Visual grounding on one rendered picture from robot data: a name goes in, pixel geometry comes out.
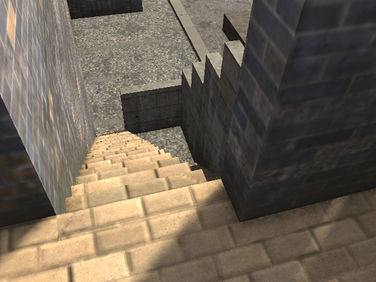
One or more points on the stairs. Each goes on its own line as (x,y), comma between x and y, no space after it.
(121,166)

